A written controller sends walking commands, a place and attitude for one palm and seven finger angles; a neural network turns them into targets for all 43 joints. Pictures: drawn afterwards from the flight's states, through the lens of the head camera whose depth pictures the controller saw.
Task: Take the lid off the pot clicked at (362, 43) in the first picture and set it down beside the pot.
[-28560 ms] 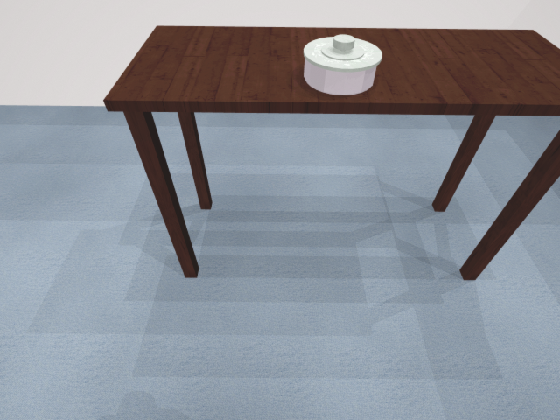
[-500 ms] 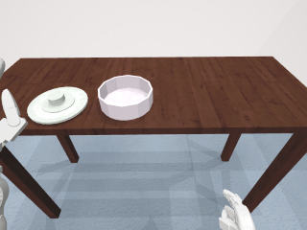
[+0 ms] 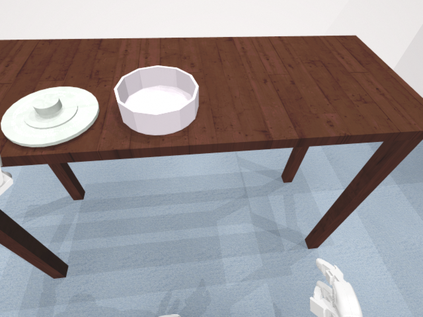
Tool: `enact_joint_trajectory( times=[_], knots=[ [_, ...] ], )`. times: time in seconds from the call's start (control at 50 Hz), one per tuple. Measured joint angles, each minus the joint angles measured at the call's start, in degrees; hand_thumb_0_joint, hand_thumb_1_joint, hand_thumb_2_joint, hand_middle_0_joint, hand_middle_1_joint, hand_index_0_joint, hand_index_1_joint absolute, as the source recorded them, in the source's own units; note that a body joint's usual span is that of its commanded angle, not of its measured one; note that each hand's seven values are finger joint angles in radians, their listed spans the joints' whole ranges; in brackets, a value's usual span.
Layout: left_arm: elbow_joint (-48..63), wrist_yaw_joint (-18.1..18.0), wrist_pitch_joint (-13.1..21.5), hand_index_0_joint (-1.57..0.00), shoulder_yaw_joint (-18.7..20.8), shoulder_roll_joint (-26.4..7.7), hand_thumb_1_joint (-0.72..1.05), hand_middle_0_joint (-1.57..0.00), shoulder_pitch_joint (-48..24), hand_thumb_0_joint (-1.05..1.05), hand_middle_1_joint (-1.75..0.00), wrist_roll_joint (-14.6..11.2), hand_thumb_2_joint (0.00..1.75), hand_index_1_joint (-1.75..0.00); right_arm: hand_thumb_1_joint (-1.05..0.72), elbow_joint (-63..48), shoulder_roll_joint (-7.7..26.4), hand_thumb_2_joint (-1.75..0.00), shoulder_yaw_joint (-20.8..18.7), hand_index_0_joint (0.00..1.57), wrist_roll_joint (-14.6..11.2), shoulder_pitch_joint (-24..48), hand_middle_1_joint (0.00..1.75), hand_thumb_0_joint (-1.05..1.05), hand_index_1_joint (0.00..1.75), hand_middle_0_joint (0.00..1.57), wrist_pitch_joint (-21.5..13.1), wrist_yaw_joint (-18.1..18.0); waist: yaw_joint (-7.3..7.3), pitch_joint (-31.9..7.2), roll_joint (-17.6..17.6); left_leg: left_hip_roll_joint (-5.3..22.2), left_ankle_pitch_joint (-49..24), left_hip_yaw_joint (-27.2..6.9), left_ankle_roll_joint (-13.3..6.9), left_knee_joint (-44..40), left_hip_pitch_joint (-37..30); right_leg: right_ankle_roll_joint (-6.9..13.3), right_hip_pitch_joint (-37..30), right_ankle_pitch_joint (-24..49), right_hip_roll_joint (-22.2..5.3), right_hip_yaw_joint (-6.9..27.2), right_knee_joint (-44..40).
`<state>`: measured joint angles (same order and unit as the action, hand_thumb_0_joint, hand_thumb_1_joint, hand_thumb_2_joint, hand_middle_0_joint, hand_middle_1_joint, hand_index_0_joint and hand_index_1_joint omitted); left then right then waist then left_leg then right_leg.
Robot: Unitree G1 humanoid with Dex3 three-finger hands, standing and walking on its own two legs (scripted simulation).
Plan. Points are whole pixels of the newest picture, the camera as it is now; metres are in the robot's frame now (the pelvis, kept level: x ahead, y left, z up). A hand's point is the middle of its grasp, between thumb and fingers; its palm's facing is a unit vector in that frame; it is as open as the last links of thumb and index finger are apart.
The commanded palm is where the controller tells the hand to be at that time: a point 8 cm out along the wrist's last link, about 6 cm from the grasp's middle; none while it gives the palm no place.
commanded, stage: step back with the hand held close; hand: left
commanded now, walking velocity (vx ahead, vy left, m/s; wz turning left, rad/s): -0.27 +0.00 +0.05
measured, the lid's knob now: (47, 104) +0.49 +0.39 +0.11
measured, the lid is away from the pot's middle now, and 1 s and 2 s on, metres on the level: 0.24 0.24 0.24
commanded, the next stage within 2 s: stop stepping back and stand still in 0.52 s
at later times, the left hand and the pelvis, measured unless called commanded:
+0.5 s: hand out of the picture +0.09 +0.23 +0.28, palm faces +0.52 -0.78 -0.36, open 7.4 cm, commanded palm +0.01 +0.28 +0.29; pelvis -0.11 -0.01 -0.01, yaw +1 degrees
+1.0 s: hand out of the picture -0.05 +0.21 +0.29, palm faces +0.51 -0.75 -0.43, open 7.4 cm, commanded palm -0.12 +0.28 +0.29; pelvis -0.23 -0.01 +0.01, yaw +3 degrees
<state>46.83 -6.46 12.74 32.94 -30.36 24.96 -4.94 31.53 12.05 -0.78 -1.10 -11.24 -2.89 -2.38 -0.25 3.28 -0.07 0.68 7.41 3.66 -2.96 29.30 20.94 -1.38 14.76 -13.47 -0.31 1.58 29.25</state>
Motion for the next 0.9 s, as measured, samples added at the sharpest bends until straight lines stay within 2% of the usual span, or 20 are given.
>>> enact_joint_trajectory(
  times=[0.1, 0.2, 0.24, 0.28, 0.32, 0.38, 0.42, 0.46, 0.5, 0.52, 0.54, 0.6, 0.62, 0.64, 0.66, 0.7, 0.74, 0.76, 0.84, 0.9],
  knots=[
    [-0.45, -1.45, 1.63, -0.21, 0.98, 1.14, 0.88, -0.22, -2.44, 0.01, -0.31, 0.14, 0.90, -0.30, -0.90, 1.62, -0.59, -0.90, 0.38, 0.20, -0.33, -1.26, 0.30, 0.02, 0.30, 0.20, -1.30, -0.31, 0.30, -0.85, -2.22, 0.66, -0.47, -1.67, 0.57, 1.81, 2.07, -0.17, 0.90, 1.14, 0.72, -1.65, 0.38],
    [-3.23, -3.08, 1.91, -0.21, -0.28, 3.25, 0.88, -0.22, -6.53, 0.00, -0.31, 0.49, 0.90, -0.30, -0.90, 3.85, -0.15, -0.90, 0.33, 0.20, -0.68, -1.98, 0.30, 0.02, 0.30, 0.20, -1.44, -0.49, 0.32, -2.10, -3.68, 0.60, 10.01, -3.15, 2.28, 8.40, 4.77, -0.18, 1.44, 2.64, 0.97, -2.27, 0.38],
    [-4.13, -3.22, 1.49, -0.21, -1.26, 3.92, 0.88, -0.22, -7.61, 0.00, -0.31, 0.67, 0.90, -0.30, -0.90, 4.53, 0.51, -0.90, 0.22, 0.20, -0.74, -2.16, 0.30, 0.02, 0.30, 0.20, -1.26, -0.51, -0.14, -2.73, -3.97, 0.52, 11.24, -4.10, 2.29, 10.24, 3.88, -0.63, 2.30, 2.64, 1.00, -2.10, 1.65],
    [-5.09, -3.10, 1.05, -0.21, -2.17, 4.09, 0.88, -0.21, -8.91, 0.00, -0.30, 0.70, 0.90, -0.30, -0.90, 4.65, 0.91, -0.90, 0.11, 0.20, -0.72, -2.10, 0.30, 0.02, 0.30, 0.20, -1.06, -0.82, -1.15, -2.44, -3.54, 0.19, 6.81, -3.92, 1.54, 9.36, 3.96, -0.89, 3.11, 2.43, 0.47, -2.25, 3.06],
    [-6.15, -3.20, 0.96, -0.21, -2.18, 4.26, 0.88, -0.21, -9.34, 0.00, -0.30, 0.47, 0.90, -0.30, -0.90, 3.87, 1.18, -0.90, 0.23, 0.20, -0.70, -1.89, 0.30, 0.02, 0.30, 0.20, -1.22, -1.24, -1.46, -1.77, -3.51, 0.65, 1.65, -3.30, 0.31, 8.20, 4.40, -0.18, 5.29, -2.48, 0.96, -1.75, 6.57],
    [-7.32, -3.38, 0.03, -0.21, -1.38, 4.27, 0.88, -0.21, -9.60, 0.00, -0.30, 0.05, 0.90, -0.30, -0.90, 2.77, 0.14, -0.90, -0.10, 0.20, -0.06, -1.49, 0.30, 0.02, 0.30, 0.20, -2.05, -1.27, -2.20, -0.88, -3.59, 1.37, -1.80, -3.28, -0.26, 5.64, 5.56, 0.71, 10.06, -11.21, 3.79, 0.10, 21.99],
    [-6.95, -3.34, -0.54, -0.21, -0.90, 3.81, 0.88, -0.21, -9.12, 0.00, -0.30, -0.37, 0.90, -0.30, -0.90, 2.71, -0.87, -0.90, -0.25, 0.20, 0.29, -1.53, 0.30, 0.02, 0.30, 0.20, -2.57, -0.57, -2.47, -0.91, -3.44, 1.88, -4.04, -3.60, -0.20, 2.59, 6.19, 1.15, 10.22, -13.32, 5.16, -0.21, 27.32],
    [-5.05, -3.37, -1.03, -0.21, -0.25, 3.08, 0.88, -0.21, -7.42, 0.01, -0.30, -0.77, 0.90, -0.30, -0.90, 2.63, -1.71, -0.90, -0.24, 0.20, 0.42, -1.74, 0.30, 0.02, 0.30, 0.20, -2.80, 0.13, -2.23, -1.51, -2.98, 2.31, -5.83, -3.51, 0.21, -0.31, 7.12, 1.70, 7.33, -15.02, 5.15, -1.96, 24.21],
    [-2.21, -3.31, -0.96, -0.21, 0.39, 2.33, 0.88, -0.21, -5.16, 0.01, -0.30, -1.16, 0.90, -0.30, -0.90, 2.39, -2.27, -0.90, -0.16, 0.20, 0.57, -1.90, 0.30, 0.02, 0.30, 0.20, -3.10, 0.59, -1.53, -2.43, -2.31, 2.35, -6.73, -3.11, 1.02, -2.34, 8.57, 2.60, 2.34, -15.59, 4.42, -4.01, 15.06],
    [-0.67, -3.24, -0.67, -0.21, 0.84, 1.67, 0.89, -0.21, -4.13, 0.01, -0.30, -1.29, 0.90, -0.30, -0.90, 2.22, -2.54, -0.90, -0.04, 0.20, 0.66, -1.84, 0.30, 0.02, 0.30, 0.20, -3.24, 0.74, -1.03, -2.97, -1.45, 1.97, -6.03, -2.52, 1.61, -2.33, 9.79, 3.42, -0.61, -14.68, 3.55, -4.51, 8.57],
    [0.80, -3.14, -0.04, -0.21, 1.10, 1.35, 0.89, -0.21, -3.55, 0.01, -0.30, -1.19, 0.90, -0.30, -0.90, 2.36, -2.58, -0.90, 0.05, 0.20, 0.69, -1.24, 0.30, 0.02, 0.30, 0.20, -3.34, 0.83, -0.25, -2.89, -0.83, 1.79, -3.12, -1.96, 2.61, -0.57, 11.41, 3.90, -1.71, -9.67, 2.77, -4.43, 3.82],
    [3.52, -2.26, 2.06, -0.21, -1.62, 2.08, 0.88, -0.21, -3.44, 0.01, -0.30, -0.19, 0.90, -0.30, -0.90, 5.85, -1.74, -0.90, -0.02, 0.20, 0.75, 0.32, 0.30, 0.02, 0.30, 0.20, -2.67, 0.53, 0.57, -1.70, -1.46, -0.05, 12.21, -4.30, 4.71, 16.68, 14.41, 2.76, -2.18, -4.95, 2.49, -4.59, 2.51],
    [3.88, -1.92, 2.33, -0.21, -1.83, 1.70, 0.88, -0.22, -3.48, 0.01, -0.31, 0.09, 0.90, -0.30, -0.90, 6.75, -1.82, -0.90, -0.04, 0.20, 0.49, 0.07, 0.30, 0.02, 0.30, 0.20, -2.26, 0.42, 0.88, -2.39, -0.73, -0.88, 14.13, -4.18, 4.76, 21.81, 14.29, 2.37, -2.31, -4.59, 1.79, -4.16, 1.76],
    [0.69, -0.97, 3.80, -0.21, -4.14, 1.82, 0.88, -0.22, -4.84, 0.00, -0.31, 1.14, 0.90, -0.30, -0.90, 8.96, -1.51, -0.90, -0.34, 0.20, 0.30, -0.28, 0.30, 0.02, 0.30, 0.20, -3.47, 0.76, 1.26, -4.04, -0.26, -1.11, 14.18, -3.06, 4.68, 25.51, 13.99, 2.00, -1.63, -4.10, 0.76, -4.19, 1.64],
    [-1.74, 0.15, 2.28, -0.21, -5.45, 2.46, 0.88, -0.22, -6.23, 0.00, -0.31, 1.25, 0.90, -0.30, -0.90, 9.44, -1.13, -0.90, -0.49, 0.20, -0.30, -0.50, 0.30, 0.02, 0.30, 0.20, -2.91, 1.15, 1.30, -4.79, 0.32, -1.36, 14.17, -2.19, 4.82, 26.16, 11.88, 1.64, -1.44, -3.93, -0.45, -4.00, 1.73],
    [-4.63, -0.02, 0.00, -0.21, -4.70, 3.07, 0.88, -0.22, -7.64, 0.00, -0.31, 0.65, 0.90, -0.30, -0.90, 7.72, -0.45, -0.90, 0.16, 0.20, -0.55, -0.74, 0.30, 0.02, 0.30, 0.20, -1.89, 0.17, 0.44, -5.19, 0.91, -0.97, 11.44, -1.95, 4.20, 17.07, 4.27, 1.05, -0.73, -4.06, -1.83, -3.26, 2.62],
    [-5.85, -1.07, -0.51, -0.21, -2.85, 3.29, 0.88, -0.22, -7.99, 0.00, -0.31, -0.28, 0.90, -0.30, -0.90, 4.50, 1.02, -0.90, 0.30, 0.20, -0.76, -1.06, 0.30, 0.02, 0.30, 0.20, -2.39, -0.73, -1.24, -5.36, -1.45, 1.25, 7.94, -4.21, 3.01, 4.91, -2.72, 0.60, 1.31, -4.31, -0.86, -4.01, 4.81],
    [-6.37, -1.50, -0.43, -0.21, -2.09, 3.28, 0.88, -0.22, -8.21, 0.00, -0.31, -0.61, 0.90, -0.30, -0.90, 3.93, 0.92, -0.90, -0.04, 0.20, -0.94, -0.43, 0.30, 0.02, 0.30, 0.20, -2.65, -1.08, -2.13, -4.55, -1.36, 0.91, 8.03, -4.54, 3.18, 4.08, -2.56, 0.37, 2.12, -4.29, -1.25, -4.14, 5.74],
    [-5.61, -1.76, -0.95, -0.21, -0.43, 3.59, 0.88, -0.21, -5.33, 0.00, -0.30, -1.13, 0.90, -0.30, -0.90, 2.18, -0.41, -0.90, 0.43, 0.20, -1.34, 0.06, 0.30, 0.02, 0.30, 0.20, -3.22, -0.90, -2.26, -1.90, 0.16, 1.08, 4.80, -3.35, 3.54, 2.34, -2.78, 0.31, 1.65, -0.52, -0.66, -2.29, 2.31],
    [-3.49, -1.48, -0.87, -0.21, -0.54, 3.48, 0.88, -0.21, -2.51, 0.01, -0.30, -0.16, 0.90, -0.30, -0.90, 1.71, -1.48, -0.90, 0.86, 0.20, -0.81, -1.30, 0.30, 0.02, 0.30, 0.20, -3.71, -0.60, -2.22, -1.81, 0.82, 1.48, 4.84, -3.82, 3.51, -0.01, -2.78, 1.01, 1.91, -4.31, 0.14, -2.33, 1.41]
  ],
)
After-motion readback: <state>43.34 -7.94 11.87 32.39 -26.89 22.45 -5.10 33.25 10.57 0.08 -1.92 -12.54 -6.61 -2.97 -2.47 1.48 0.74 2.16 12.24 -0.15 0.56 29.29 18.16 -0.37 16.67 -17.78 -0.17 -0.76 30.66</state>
